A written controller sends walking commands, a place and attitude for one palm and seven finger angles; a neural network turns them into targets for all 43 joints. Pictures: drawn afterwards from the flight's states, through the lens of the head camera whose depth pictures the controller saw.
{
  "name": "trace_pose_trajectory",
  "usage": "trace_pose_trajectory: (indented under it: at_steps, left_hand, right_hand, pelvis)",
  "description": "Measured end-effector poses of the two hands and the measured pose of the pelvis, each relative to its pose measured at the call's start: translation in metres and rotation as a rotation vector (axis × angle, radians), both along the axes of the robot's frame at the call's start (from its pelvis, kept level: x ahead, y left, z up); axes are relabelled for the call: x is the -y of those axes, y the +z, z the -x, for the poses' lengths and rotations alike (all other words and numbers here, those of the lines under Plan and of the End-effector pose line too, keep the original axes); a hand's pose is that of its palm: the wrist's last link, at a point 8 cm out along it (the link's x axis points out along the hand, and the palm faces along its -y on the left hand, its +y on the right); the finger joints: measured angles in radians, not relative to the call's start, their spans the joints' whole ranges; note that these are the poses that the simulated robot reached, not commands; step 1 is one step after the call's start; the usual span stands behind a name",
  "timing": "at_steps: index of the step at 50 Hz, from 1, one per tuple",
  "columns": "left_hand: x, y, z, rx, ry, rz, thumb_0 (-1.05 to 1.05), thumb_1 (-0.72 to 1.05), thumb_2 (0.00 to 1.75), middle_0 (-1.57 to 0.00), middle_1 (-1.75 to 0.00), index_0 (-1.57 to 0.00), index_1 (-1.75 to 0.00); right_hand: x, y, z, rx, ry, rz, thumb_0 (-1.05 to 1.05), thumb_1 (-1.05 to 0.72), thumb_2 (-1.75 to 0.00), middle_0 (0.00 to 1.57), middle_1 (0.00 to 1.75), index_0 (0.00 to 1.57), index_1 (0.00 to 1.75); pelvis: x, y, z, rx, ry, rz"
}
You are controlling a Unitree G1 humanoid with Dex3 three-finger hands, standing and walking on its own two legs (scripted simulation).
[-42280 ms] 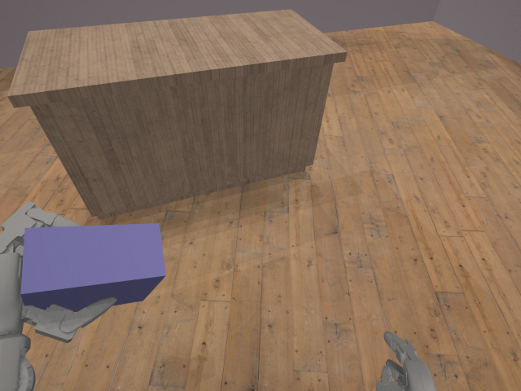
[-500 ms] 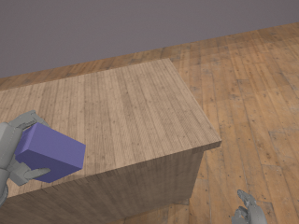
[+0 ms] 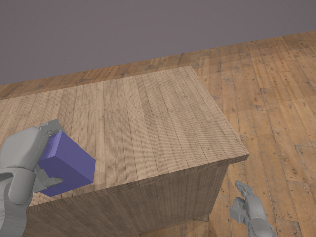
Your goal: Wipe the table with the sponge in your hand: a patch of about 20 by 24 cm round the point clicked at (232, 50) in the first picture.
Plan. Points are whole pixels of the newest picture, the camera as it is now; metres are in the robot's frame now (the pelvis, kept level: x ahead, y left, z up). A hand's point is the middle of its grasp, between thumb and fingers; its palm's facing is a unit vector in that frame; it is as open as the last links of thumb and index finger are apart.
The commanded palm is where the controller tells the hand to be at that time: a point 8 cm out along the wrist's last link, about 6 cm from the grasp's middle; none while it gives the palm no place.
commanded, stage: turn the palm down, sponge in hand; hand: left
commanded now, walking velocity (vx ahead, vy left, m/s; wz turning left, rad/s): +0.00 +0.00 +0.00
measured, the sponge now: (62, 170) +0.22 +0.28 +0.08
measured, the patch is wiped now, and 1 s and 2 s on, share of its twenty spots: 0.00 0.00 0.00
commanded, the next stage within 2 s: move the sponge above the wiping area in 0.82 s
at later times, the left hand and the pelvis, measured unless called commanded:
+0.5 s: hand (45, 166) +0.20 +0.29 +0.13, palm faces +0.04 -0.08 -1.00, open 10.7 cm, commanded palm +0.17 +0.28 +0.21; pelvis -0.02 +0.00 +0.00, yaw +0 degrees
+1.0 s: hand (51, 164) +0.21 +0.27 +0.13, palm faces +0.06 -0.07 -1.00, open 10.7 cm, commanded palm +0.18 +0.27 +0.20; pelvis -0.02 -0.01 +0.00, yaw +0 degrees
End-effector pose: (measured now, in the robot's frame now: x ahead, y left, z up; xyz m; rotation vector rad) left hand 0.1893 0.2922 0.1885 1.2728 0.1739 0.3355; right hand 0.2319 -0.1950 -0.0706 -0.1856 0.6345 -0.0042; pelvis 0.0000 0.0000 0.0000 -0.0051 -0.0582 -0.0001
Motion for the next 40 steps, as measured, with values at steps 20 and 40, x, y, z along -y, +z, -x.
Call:
trace_pose_trajectory:
  at_steps: [20,40]
  left_hand:
    - [0.001,-0.006,0.010,-0.094,0.019,-0.154,0.00,-0.55,1.03,-0.69,-1.30,-0.69,-1.29]
    - [0.018,-0.008,0.010,-0.105,-0.012,-0.185,0.00,-0.55,1.03,-0.69,-1.30,-0.69,-1.29]
  right_hand:
    - [-0.014,0.001,0.004,-0.024,0.072,-0.009,0.02,-0.90,-0.90,0.20,0.30,0.20,0.30]
    - [0.005,-0.003,0.014,-0.018,0.048,-0.017,0.02,-0.90,-0.90,0.20,0.30,0.20,0.30]
  pelvis:
    - [-0.002,0.004,0.017,0.035,0.005,0.003]
    - [0.009,0.003,0.020,0.050,-0.004,0.001]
